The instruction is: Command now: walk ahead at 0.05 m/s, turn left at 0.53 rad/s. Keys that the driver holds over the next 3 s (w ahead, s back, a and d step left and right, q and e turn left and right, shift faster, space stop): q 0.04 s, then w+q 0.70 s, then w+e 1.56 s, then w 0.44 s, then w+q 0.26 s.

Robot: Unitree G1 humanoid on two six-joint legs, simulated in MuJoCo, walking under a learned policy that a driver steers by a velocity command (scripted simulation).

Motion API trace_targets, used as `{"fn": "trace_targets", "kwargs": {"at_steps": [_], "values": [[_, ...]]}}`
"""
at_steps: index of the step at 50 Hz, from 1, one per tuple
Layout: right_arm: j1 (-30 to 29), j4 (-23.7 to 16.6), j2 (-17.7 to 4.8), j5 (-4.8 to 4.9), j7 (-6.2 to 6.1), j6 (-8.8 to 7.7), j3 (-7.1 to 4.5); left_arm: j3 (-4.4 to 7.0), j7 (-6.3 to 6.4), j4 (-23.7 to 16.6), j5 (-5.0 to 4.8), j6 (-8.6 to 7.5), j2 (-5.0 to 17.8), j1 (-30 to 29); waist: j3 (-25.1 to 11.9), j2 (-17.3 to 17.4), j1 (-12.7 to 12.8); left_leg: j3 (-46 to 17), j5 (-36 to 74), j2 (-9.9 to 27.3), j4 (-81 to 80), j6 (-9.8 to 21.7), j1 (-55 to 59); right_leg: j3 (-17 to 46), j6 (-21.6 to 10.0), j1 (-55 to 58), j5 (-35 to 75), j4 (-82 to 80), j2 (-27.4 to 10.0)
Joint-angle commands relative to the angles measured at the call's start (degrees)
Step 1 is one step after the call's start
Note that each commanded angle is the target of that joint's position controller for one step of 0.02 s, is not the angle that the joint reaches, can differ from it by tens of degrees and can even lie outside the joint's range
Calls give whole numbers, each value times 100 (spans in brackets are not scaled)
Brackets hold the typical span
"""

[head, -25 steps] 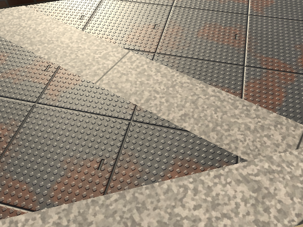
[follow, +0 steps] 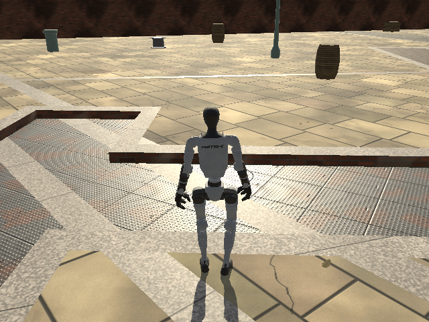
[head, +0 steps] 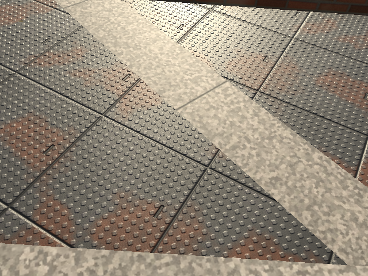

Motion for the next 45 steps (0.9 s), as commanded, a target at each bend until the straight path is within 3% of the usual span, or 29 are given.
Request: {"fn": "trace_targets", "kwargs": {"at_steps": [1, 2, 3, 5, 6, 7, 11, 19, 21, 23, 24, 25, 26, 27, 28, 30, 31, 34, 37, 39, 43, 45], "values": [[1270, -84, -1420, 124, -66, -22, -386, 99, 27, -637, -35, 163, 482, -134, -768, 937, -425, -2892, 3755, 2272, -1686, 1817, 1493, 1210, 313, -1655, -1181, 2523, 289], [916, -133, -1208, 107, -99, 21, -328, 93, 10, -630, -85, 160, 407, -194, -436, 691, -275, -2475, 3146, 1934, -1740, 1628, 1152, 1333, 344, -1731, -717, 2575, 240], [579, -228, -1071, 89, -120, 70, -282, 103, -25, -622, -73, 104, 413, -200, -337, 538, -108, -2200, 1836, 1496, -1920, 1308, 975, 1467, 329, -1722, -210, 2223, 114], [309, -385, -848, 102, -96, 79, -216, 161, -153, -610, 133, 82, 595, -135, -464, 635, -22, -2150, -79, 1044, -2294, 1057, 1045, 1431, 314, -1716, 409, 2005, 132], [429, -402, -922, 92, -62, 41, -234, 157, -206, -672, 129, 91, 567, -142, -499, 795, -40, -2318, -528, 1076, -2407, 1134, 1052, 1435, 335, -1726, 489, 1876, 151], [537, -384, -969, 90, -28, -11, -249, 154, -237, -723, 102, 88, 561, -241, -436, 703, -60, -2413, -809, 1040, -2498, 1142, 1122, 1462, 363, -1806, 544, 1685, 139], [916, -370, -1205, 53, 24, -146, -322, 118, -258, -899, 83, 48, 514, -595, -334, 697, -203, -2727, -1182, 1037, -2669, 1163, 1281, 1517, 490, -1927, 662, 846, 188], [1078, -562, -1411, 10, 111, -183, -408, 28, -282, -1303, 12, -137, 534, -1040, -345, 854, -332, -3185, -1580, 936, -2393, 1165, 727, 1517, 371, -1197, 515, -329, 420], [826, -697, -1410, 14, 140, -180, -417, 8, -261, -1321, -36, -204, 529, -772, -352, 855, -135, -3234, -1604, 800, -2196, 1046, 110, 1507, 236, -340, 453, -823, 556], [389, -854, -1300, 43, 120, -168, -402, 16, -176, -1075, -80, -300, 503, 179, -314, 557, 450, -3010, -1876, 302, -1534, 677, -1077, 1430, 136, 1423, 1029, -1964, 646], [339, -952, -991, 80, 93, -213, -323, 105, -90, -978, -12, -363, 889, 731, -417, -89, 664, -2504, -2191, -157, -525, 364, -1933, 2171, 48, 2338, 307, -2410, -103], [543, -1107, -372, 150, 86, -270, -152, 179, -36, -1071, 103, -385, 1461, 1039, -779, -1172, 602, -1406, -2139, -842, 1408, 103, -2411, 4284, -237, 2695, -1602, -3282, -1785], [403, -1188, -772, 10, 86, -293, -196, 273, -27, -1086, 146, -351, 1710, 625, -142, -869, 326, -1307, -1479, -574, 2104, 75, -3048, 5387, -653, 1864, -2209, -3697, -2126], [371, -1153, -1043, -67, 135, -288, -260, 187, -73, -1155, 82, -359, 1276, 327, 154, -338, 97, -1441, -958, -229, 2418, 70, -2974, 4932, -741, 1507, -2089, -3596, -1883], [525, -1017, -1109, -74, 222, -274, -293, 98, -129, -1202, 15, -388, 937, 68, 186, -199, -61, -1376, -598, -143, 2461, -8, -2795, 4146, -600, 1362, -1518, -3568, -1477], [735, -866, -1065, -96, 350, -185, -292, 42, -152, -1210, -5, -454, 756, 35, 45, -525, -102, -1107, -68, -19, 2743, -180, -2536, 2952, -452, 1303, -160, -3631, -992], [658, -902, -1012, -93, 387, -149, -267, 34, -174, -1149, -5, -495, 712, 167, 11, -510, -68, -1071, 146, 40, 2870, -210, -2509, 2591, -456, 1292, 440, -3608, -898], [216, -1090, -874, -59, 438, -75, -207, 51, -253, -970, -7, -570, 702, 633, 12, -304, 65, -1030, 590, 113, 2907, -262, -2771, 1937, -520, 1466, 1697, -3496, -892], [-211, -1246, -850, -54, 456, -42, -168, 60, -276, -866, -29, -587, 709, 873, 67, -350, 177, -856, 854, 176, 2388, -289, -2895, 1444, -557, 1677, 2802, -3355, -916], [-551, -1349, -663, -80, 476, -85, -66, 21, -298, -747, -19, -598, 638, 1055, 130, -359, 274, -745, 1052, 124, 1517, -239, -2454, 1232, -588, 1487, 3115, -3321, -821], [-1154, -1545, -588, -87, 507, -144, 57, 46, -277, -488, -106, -514, 865, 1319, 264, -427, 349, 42, 747, 175, 86, -33, -1542, 1298, -742, 1554, 3525, -3357, -927], [-882, -1456, -679, -91, 401, -207, 31, 73, -260, -336, -101, -451, 1045, 1425, 154, -445, 187, 155, 335, -58, -330, 128, -866, 1351, -738, 1824, 5101, -2821, -1019]]}}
